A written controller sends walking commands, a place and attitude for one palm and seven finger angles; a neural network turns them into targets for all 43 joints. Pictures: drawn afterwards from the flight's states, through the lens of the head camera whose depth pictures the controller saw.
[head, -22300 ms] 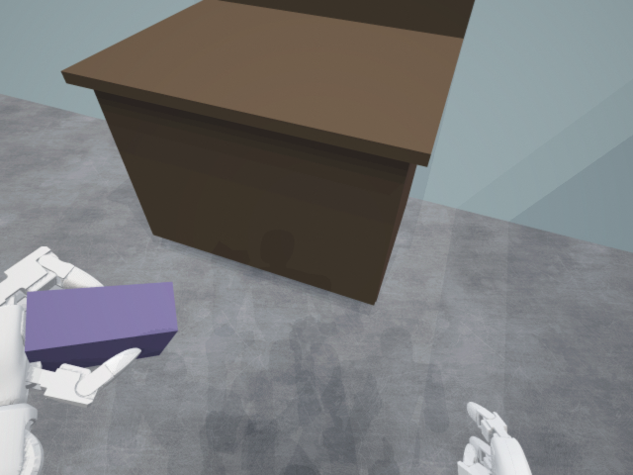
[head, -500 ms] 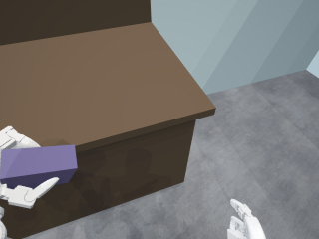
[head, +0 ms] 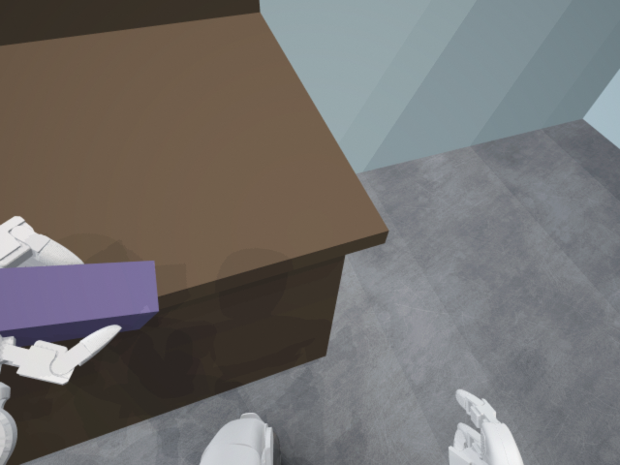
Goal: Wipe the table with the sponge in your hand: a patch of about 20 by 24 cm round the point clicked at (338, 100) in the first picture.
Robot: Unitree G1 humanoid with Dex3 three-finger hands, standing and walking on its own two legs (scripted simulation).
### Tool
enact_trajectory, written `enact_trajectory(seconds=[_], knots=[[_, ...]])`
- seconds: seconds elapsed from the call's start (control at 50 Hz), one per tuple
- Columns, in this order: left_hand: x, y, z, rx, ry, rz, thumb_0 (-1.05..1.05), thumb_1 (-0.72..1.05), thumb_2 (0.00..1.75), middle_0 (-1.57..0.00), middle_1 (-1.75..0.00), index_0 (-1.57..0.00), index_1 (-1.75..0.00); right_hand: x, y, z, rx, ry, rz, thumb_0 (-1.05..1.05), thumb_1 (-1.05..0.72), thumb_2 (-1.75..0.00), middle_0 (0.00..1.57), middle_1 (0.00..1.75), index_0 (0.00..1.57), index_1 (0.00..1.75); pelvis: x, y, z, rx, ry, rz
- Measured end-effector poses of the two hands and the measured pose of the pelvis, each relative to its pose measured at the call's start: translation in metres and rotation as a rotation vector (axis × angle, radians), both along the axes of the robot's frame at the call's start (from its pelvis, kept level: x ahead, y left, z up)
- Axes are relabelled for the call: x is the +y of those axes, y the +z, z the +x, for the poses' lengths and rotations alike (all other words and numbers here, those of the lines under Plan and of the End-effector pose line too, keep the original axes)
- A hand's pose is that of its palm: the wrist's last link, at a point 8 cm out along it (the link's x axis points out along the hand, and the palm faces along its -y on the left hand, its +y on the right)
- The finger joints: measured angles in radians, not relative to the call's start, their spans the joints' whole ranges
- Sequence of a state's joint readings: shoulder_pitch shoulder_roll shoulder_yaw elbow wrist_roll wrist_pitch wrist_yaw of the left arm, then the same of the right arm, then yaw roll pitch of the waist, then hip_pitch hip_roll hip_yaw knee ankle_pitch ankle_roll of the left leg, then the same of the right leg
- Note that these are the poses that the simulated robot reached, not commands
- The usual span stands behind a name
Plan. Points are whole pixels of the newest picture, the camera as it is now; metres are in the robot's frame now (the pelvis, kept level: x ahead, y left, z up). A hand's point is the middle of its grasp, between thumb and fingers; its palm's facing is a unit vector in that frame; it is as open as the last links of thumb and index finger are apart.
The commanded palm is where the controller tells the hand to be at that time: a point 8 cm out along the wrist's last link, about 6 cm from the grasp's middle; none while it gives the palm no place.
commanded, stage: shuffle to correct the standing spot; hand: left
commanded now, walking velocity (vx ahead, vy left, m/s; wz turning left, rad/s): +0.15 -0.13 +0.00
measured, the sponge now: (103, 302) +0.23 +0.23 +0.13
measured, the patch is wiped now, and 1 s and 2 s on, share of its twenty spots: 0.00 0.00 0.00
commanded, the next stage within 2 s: come to a stop and stand still in 0.52 s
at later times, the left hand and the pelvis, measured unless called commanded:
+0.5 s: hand (169, 242) +0.29 +0.18 +0.16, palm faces +0.51 -0.81 -0.29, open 9.3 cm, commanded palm +0.24 +0.19 +0.19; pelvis +0.08 -0.09 -0.01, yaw +0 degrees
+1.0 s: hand (269, 221) +0.34 +0.09 +0.14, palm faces +0.42 -0.80 -0.43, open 9.3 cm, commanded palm +0.28 +0.12 +0.19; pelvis +0.12 -0.16 +0.01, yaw +0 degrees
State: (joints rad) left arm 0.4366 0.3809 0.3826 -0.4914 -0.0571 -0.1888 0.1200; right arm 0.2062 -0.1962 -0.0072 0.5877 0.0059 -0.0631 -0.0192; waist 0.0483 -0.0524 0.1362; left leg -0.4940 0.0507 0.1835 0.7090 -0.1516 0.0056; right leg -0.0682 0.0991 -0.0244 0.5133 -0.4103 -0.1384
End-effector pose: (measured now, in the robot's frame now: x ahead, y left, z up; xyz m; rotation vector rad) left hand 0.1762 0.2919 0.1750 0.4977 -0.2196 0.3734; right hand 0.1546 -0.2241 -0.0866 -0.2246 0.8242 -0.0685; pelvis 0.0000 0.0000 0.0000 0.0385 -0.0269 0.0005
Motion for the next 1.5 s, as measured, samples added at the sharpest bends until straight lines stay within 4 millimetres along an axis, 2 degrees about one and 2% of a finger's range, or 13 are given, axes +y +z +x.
enact_trajectory(seconds=[0.16, 0.3, 0.38, 0.46, 0.56, 0.68, 0.78, 0.98, 1.06, 1.14, 1.24, 1.36, 1.5], knots=[[-0.045, 0.014, 0.063, -0.164, -0.158, 0.062, 0.0, -0.43, 1.03, -0.81, -1.38, -0.82, -1.37, -0.007, -0.008, 0.047, -0.153, -0.022, 0.052, 0.01, -0.91, -0.9, 0.2, 0.3, 0.2, 0.29, -0.018, -0.024, 0.014, -0.063, -0.039, 0.03], [-0.086, 0.06, 0.041, -0.159, -0.175, 0.328, 0.0, -0.43, 1.03, -0.81, -1.38, -0.82, -1.37, -0.035, -0.019, 0.048, -0.135, -0.041, 0.135, 0.01, -0.9, -0.9, 0.2, 0.3, 0.2, 0.3, -0.056, -0.024, 0.039, -0.003, -0.035, -0.031], [-0.08, 0.042, 0.036, -0.134, -0.025, 0.209, 0.0, -0.43, 1.03, -0.81, -1.38, -0.82, -1.37, -0.065, -0.03, 0.045, -0.028, -0.03, 0.08, 0.01, -0.9, -0.9, 0.2, 0.3, 0.2, 0.3, -0.073, -0.02, 0.054, -0.018, -0.013, -0.049], [-0.071, 0.006, 0.054, -0.098, 0.102, -0.025, 0.0, -0.43, 1.03, -0.81, -1.38, -0.82, -1.37, -0.091, -0.013, 0.048, 0.031, -0.022, -0.005, 0.01, -0.91, -0.9, 0.2, 0.3, 0.2, 0.3, -0.085, -0.006, 0.069, -0.014, -0.012, -0.028], [-0.101, -0.021, 0.093, -0.14, 0.006, -0.156, 0.0, -0.43, 1.03, -0.81, -1.37, -0.82, -1.37, -0.117, 0.007, 0.074, -0.086, -0.052, -0.095, 0.02, -0.9, -0.9, 0.2, 0.3, 0.2, 0.3, -0.093, -0.018, 0.081, -0.032, -0.007, -0.041], [-0.148, 0.029, 0.113, -0.195, -0.177, 0.044, 0.0, -0.43, 1.03, -0.81, -1.37, -0.82, -1.37, -0.124, 0.027, 0.1, -0.173, -0.072, -0.025, 0.01, -0.91, -0.9, 0.2, 0.3, 0.2, 0.29, -0.12, -0.005, 0.092, -0.014, -0.013, -0.035], [-0.165, 0.065, 0.107, -0.187, -0.126, 0.253, 0.0, -0.43, 1.03, -0.82, -1.37, -0.82, -1.36, -0.135, 0.006, 0.116, -0.164, -0.055, 0.069, 0.01, -0.9, -0.9, 0.2, 0.3, 0.2, 0.3, -0.143, -0.008, 0.112, 0.009, -0.026, -0.045], [-0.165, -0.007, 0.12, 0.105, 0.098, -0.034, 0.0, -0.43, 1.02, -0.82, -1.37, -0.82, -1.36, -0.165, -0.005, 0.12, -0.039, -0.034, 0.042, 0.01, -0.91, -0.9, 0.2, 0.3, 0.2, 0.29, -0.161, 0.009, 0.122, -0.005, -0.001, 0.014], [-0.184, -0.008, 0.12, 0.085, 0.011, -0.069, 0.0, -0.43, 1.02, -0.82, -1.37, -0.82, -1.36, -0.173, 0.007, 0.122, -0.046, -0.024, -0.021, 0.01, -0.91, -0.9, 0.2, 0.3, 0.2, 0.29, -0.161, 0.009, 0.114, -0.006, 0.01, 0.015], [-0.186, 0.023, 0.112, -0.061, -0.093, 0.008, 0.0, -0.43, 1.02, -0.82, -1.36, -0.82, -1.36, -0.174, 0.022, 0.125, -0.085, -0.033, -0.074, 0.01, -0.91, -0.9, 0.2, 0.3, 0.2, 0.29, -0.154, 0.005, 0.107, 0.004, 0.012, 0.001], [-0.157, 0.051, 0.093, -0.186, -0.087, 0.136, 0.0, -0.43, 1.02, -0.82, -1.36, -0.83, -1.35, -0.16, 0.029, 0.121, -0.143, -0.078, -0.066, 0.01, -0.91, -0.9, 0.2, 0.3, 0.2, 0.29, -0.141, 0.0, 0.103, -0.003, -0.004, -0.016], [-0.12, 0.021, 0.076, -0.099, 0.082, 0.019, 0.0, -0.43, 1.01, -0.82, -1.35, -0.83, -1.35, -0.129, 0.022, 0.106, -0.163, -0.036, 0.003, 0.01, -0.91, -0.9, 0.2, 0.3, 0.2, 0.29, -0.133, 0.001, 0.097, -0.023, -0.012, -0.043], [-0.136, -0.015, 0.078, -0.038, 0.035, -0.193, 0.0, -0.43, 1.01, -0.82, -1.35, -0.83, -1.35, -0.107, 0.018, 0.079, -0.087, 0.014, -0.018, 0.01, -0.9, -0.9, 0.2, 0.3, 0.2, 0.3, -0.121, 0.006, 0.085, -0.027, -0.012, -0.057]])
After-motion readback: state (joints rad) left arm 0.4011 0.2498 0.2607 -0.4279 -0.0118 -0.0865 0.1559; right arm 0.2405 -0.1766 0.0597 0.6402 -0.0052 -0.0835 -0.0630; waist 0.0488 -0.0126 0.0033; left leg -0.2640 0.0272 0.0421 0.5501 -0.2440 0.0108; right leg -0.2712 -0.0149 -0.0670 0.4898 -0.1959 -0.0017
